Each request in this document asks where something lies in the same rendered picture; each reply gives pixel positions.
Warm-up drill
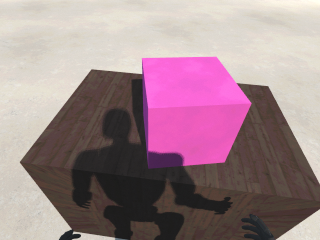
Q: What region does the carton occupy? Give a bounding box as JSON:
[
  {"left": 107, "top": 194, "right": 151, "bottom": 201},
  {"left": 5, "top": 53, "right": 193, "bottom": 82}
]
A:
[{"left": 142, "top": 56, "right": 252, "bottom": 169}]

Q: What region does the pedestal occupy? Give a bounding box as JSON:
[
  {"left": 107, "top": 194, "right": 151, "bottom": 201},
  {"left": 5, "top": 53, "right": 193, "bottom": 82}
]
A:
[{"left": 20, "top": 69, "right": 320, "bottom": 240}]

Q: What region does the left robot hand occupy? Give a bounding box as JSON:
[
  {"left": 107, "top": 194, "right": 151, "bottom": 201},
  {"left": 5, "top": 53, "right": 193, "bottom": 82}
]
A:
[{"left": 59, "top": 229, "right": 81, "bottom": 240}]

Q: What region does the right robot hand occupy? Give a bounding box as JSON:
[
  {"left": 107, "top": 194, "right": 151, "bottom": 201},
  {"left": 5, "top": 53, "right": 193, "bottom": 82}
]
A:
[{"left": 241, "top": 214, "right": 275, "bottom": 240}]

